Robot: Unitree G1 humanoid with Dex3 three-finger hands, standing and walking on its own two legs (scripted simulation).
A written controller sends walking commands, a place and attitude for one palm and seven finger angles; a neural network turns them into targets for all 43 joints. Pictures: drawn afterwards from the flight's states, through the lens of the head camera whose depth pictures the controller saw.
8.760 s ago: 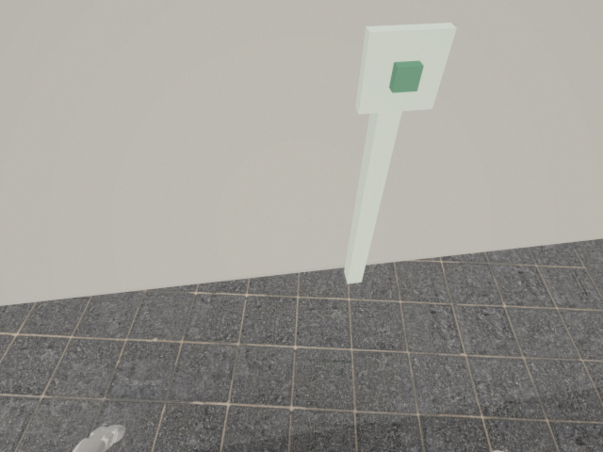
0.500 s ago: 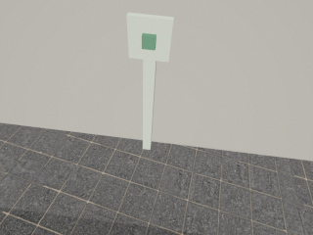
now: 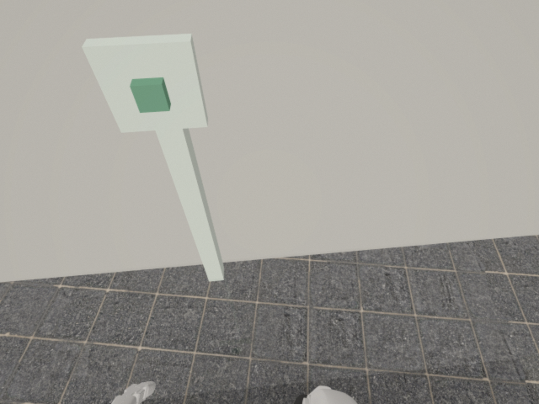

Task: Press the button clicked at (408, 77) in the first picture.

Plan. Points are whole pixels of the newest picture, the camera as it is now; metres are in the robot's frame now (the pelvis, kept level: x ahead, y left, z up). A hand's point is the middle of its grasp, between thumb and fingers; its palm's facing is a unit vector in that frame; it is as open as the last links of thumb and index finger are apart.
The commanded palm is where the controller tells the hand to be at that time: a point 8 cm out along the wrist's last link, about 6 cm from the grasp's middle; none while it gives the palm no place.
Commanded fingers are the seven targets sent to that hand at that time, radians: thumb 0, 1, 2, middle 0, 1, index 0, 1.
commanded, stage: take the last steps up to it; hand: left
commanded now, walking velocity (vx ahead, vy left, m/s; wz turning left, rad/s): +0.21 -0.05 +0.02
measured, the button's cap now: (151, 94) +0.62 +0.22 +0.13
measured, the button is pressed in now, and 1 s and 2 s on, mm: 0 0 0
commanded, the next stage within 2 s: come to a stop and stand still in 0.20 s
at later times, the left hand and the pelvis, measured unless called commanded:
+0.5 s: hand out of the picture +0.08 +0.12 -0.16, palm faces +0.12 -0.98 -0.13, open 7.3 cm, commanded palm none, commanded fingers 0.00 0.90 0.90 -0.20 -0.30 -0.20 -0.30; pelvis +0.12 -0.02 +0.02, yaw +1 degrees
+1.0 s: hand out of the picture +0.12 +0.18 -0.15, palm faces +0.03 -0.98 -0.21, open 7.3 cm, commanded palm none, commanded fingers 0.00 0.90 0.90 -0.20 -0.30 -0.20 -0.30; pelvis +0.09 -0.01 +0.02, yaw +0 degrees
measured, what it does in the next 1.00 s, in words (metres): steps on the spot: left foot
